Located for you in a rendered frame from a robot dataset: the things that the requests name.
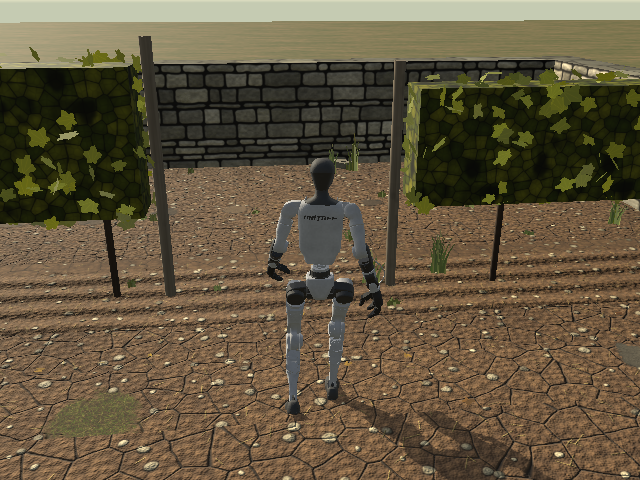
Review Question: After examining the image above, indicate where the right robot hand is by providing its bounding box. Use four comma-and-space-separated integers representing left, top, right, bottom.
359, 290, 383, 318

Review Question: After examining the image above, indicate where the left robot forearm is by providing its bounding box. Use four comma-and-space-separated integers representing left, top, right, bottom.
268, 238, 283, 268

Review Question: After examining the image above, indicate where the robot right upper arm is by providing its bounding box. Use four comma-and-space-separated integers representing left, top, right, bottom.
342, 201, 368, 259

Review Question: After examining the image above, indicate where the right robot shin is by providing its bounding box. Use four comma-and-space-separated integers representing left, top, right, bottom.
328, 322, 345, 387

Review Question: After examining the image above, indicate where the robot left upper arm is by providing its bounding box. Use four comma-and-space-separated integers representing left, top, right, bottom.
272, 200, 301, 253

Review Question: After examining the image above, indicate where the right robot forearm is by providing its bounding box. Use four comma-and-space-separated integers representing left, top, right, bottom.
358, 243, 380, 293

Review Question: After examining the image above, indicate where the robot head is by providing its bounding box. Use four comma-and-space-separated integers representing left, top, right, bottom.
304, 158, 339, 206

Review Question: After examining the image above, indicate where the left robot hand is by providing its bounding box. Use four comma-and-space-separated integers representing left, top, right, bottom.
266, 263, 290, 281

